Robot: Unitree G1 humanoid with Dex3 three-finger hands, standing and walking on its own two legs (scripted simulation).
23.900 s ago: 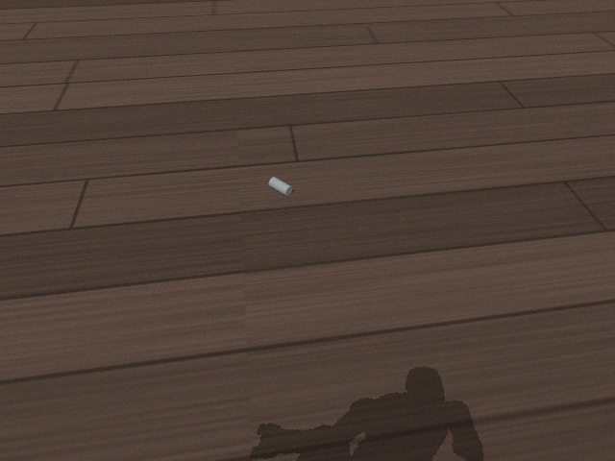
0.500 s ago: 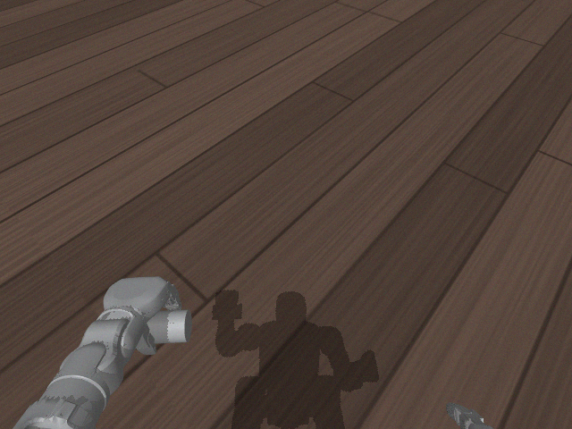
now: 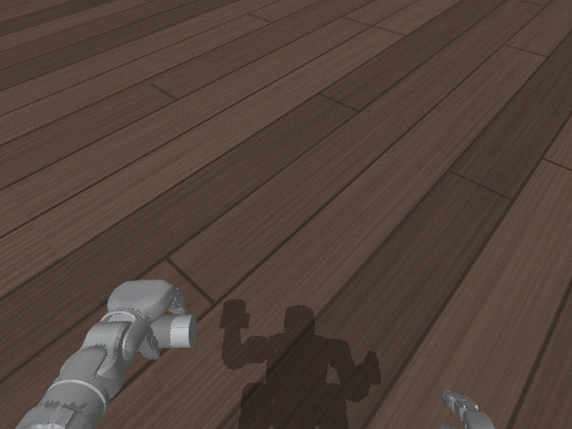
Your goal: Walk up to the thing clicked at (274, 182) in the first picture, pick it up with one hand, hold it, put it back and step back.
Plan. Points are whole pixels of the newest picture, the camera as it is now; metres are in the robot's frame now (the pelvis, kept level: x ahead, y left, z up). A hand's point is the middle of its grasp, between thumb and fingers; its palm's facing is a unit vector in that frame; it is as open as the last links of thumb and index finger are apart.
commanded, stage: hold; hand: left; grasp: from above
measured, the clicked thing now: (160, 331) +0.29 +0.21 -0.09
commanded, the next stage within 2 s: crouch in 0.82 s
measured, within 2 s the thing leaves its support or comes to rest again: neither
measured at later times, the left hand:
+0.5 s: hand (149, 331) +0.27 +0.21 -0.04, palm faces -0.49 -0.04 -0.87, open 7.7 cm
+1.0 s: hand (150, 323) +0.29 +0.22 -0.05, palm faces -0.50 -0.04 -0.87, open 7.7 cm
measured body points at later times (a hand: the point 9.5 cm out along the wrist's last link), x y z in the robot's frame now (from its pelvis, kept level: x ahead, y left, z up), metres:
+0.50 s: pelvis +0.00 +0.00 +0.00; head +0.01 -0.02 +0.45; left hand +0.30 +0.21 +0.01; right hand +0.15 -0.25 -0.11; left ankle +0.03 +0.13 -0.73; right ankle +0.02 -0.15 -0.73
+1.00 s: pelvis +0.01 +0.00 +0.01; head +0.02 -0.02 +0.46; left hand +0.31 +0.22 +0.00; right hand +0.16 -0.26 -0.11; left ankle +0.03 +0.13 -0.73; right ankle +0.02 -0.15 -0.73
